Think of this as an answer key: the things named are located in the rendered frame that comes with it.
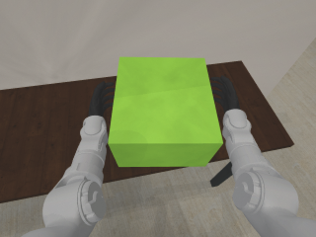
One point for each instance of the left robot forearm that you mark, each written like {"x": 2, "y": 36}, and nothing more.
{"x": 89, "y": 159}

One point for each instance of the robot left hand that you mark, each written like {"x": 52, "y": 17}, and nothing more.
{"x": 97, "y": 105}

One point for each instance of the robot left upper arm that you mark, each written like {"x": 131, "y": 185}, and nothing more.
{"x": 72, "y": 210}

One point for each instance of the right robot forearm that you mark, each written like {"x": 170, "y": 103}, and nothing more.
{"x": 243, "y": 150}

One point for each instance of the table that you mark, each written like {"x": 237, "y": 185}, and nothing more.
{"x": 40, "y": 131}

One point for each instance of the carton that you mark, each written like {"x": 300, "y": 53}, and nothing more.
{"x": 164, "y": 113}

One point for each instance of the robot right hand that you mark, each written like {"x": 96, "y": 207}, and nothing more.
{"x": 229, "y": 99}

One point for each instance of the robot right upper arm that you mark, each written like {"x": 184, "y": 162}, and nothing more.
{"x": 270, "y": 204}

